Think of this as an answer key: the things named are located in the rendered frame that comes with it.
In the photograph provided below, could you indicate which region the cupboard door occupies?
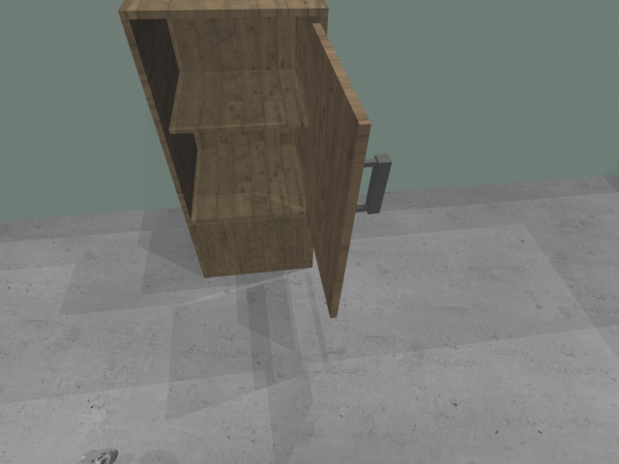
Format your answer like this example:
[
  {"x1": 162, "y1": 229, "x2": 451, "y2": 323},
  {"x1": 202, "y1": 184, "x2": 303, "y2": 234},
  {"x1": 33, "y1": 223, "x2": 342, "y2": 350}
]
[{"x1": 306, "y1": 23, "x2": 371, "y2": 318}]

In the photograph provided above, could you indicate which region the handle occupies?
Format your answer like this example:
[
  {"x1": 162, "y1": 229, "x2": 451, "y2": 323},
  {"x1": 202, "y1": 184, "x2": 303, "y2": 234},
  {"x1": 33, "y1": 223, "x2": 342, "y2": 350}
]
[{"x1": 356, "y1": 154, "x2": 392, "y2": 215}]

